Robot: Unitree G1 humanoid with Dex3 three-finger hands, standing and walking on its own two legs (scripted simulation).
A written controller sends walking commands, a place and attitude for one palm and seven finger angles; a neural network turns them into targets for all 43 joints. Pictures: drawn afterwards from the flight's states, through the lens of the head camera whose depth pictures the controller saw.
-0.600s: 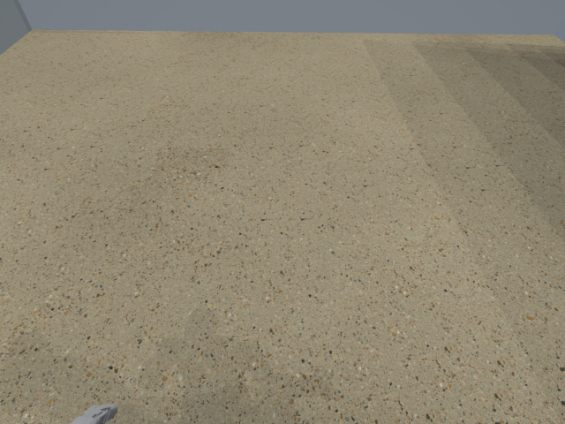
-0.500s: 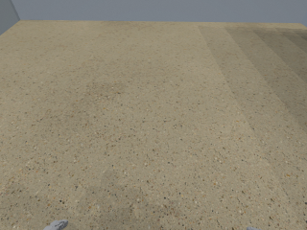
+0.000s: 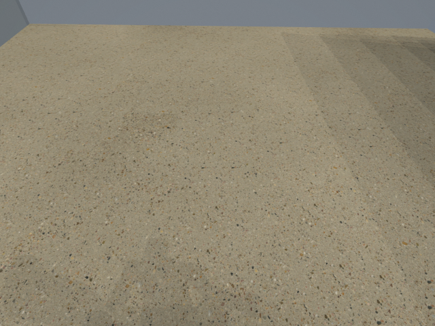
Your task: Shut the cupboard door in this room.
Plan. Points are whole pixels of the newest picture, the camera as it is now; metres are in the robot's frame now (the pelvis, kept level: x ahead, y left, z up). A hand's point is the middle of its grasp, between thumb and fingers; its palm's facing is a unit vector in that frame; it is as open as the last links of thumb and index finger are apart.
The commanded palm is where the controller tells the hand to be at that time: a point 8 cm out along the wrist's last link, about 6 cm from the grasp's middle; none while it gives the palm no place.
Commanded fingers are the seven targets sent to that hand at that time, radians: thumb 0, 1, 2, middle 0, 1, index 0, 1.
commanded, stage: stand and wait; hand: left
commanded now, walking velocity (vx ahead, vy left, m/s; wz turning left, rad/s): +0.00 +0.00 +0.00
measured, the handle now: out of the picture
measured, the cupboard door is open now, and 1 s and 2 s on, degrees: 77 77 77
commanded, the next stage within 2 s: turn or walk to find it in 0.30 s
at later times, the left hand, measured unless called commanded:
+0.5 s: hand out of the picture +0.07 +0.24 -0.16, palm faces +0.00 -0.94 -0.33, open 7.3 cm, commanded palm none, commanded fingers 0.00 0.90 0.90 -0.20 -0.30 -0.20 -0.30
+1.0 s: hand out of the picture +0.03 +0.20 -0.16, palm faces +0.20 -0.94 -0.27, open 7.3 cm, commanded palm none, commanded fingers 0.00 0.90 0.90 -0.20 -0.30 -0.20 -0.30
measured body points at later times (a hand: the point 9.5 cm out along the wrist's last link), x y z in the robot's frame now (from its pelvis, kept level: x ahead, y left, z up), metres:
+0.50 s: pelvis -0.01 -0.01 +0.00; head +0.00 -0.01 +0.45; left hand +0.07 +0.29 -0.14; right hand +0.06 -0.30 -0.14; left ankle +0.01 +0.11 -0.74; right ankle +0.01 -0.13 -0.74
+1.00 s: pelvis -0.03 -0.02 -0.01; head +0.00 -0.02 +0.44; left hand +0.02 +0.25 -0.14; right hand +0.05 -0.25 -0.16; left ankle +0.01 +0.11 -0.74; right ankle -0.04 -0.15 -0.72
